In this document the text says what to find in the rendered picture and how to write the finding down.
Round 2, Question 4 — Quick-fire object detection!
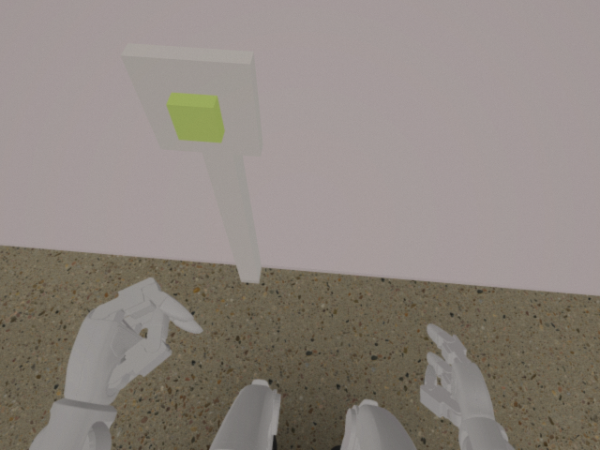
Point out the right robot hand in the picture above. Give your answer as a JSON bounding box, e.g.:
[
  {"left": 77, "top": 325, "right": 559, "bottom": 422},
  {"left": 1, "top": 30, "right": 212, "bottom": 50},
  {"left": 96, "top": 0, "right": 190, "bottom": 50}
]
[{"left": 420, "top": 323, "right": 495, "bottom": 429}]

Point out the left robot thigh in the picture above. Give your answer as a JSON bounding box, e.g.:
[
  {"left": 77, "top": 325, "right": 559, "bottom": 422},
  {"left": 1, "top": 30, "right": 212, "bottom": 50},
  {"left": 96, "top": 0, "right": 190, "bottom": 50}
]
[{"left": 209, "top": 384, "right": 281, "bottom": 450}]

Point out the robot right forearm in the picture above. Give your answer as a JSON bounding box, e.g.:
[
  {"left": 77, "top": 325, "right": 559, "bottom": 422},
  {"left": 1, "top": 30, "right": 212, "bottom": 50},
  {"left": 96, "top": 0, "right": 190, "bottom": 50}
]
[{"left": 458, "top": 417, "right": 515, "bottom": 450}]

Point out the button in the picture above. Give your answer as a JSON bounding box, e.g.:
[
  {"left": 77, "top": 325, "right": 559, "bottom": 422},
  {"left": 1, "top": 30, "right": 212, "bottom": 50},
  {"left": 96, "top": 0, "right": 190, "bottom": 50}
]
[{"left": 166, "top": 93, "right": 225, "bottom": 143}]

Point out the panel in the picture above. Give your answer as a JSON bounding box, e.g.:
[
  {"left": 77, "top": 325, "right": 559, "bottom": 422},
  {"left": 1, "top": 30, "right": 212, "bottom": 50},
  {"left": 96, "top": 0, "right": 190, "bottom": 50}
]
[{"left": 120, "top": 43, "right": 263, "bottom": 284}]

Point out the robot left forearm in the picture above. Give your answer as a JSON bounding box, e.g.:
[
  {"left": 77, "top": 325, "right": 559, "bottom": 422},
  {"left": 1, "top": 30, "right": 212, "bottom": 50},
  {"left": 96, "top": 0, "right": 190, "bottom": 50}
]
[{"left": 29, "top": 398, "right": 117, "bottom": 450}]

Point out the right robot thigh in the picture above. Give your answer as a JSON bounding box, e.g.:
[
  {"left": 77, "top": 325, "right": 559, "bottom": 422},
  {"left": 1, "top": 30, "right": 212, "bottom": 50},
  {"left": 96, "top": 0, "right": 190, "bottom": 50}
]
[{"left": 344, "top": 404, "right": 417, "bottom": 450}]

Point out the left robot hand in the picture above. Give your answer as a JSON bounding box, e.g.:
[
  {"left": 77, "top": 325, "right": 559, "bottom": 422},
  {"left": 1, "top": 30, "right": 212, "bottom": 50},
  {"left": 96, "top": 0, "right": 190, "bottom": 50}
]
[{"left": 64, "top": 277, "right": 203, "bottom": 405}]

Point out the robot thigh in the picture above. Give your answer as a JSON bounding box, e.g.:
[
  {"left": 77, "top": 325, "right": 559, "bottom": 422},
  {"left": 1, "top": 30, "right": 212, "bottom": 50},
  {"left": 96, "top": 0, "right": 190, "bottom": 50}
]
[
  {"left": 344, "top": 404, "right": 417, "bottom": 450},
  {"left": 209, "top": 384, "right": 281, "bottom": 450}
]

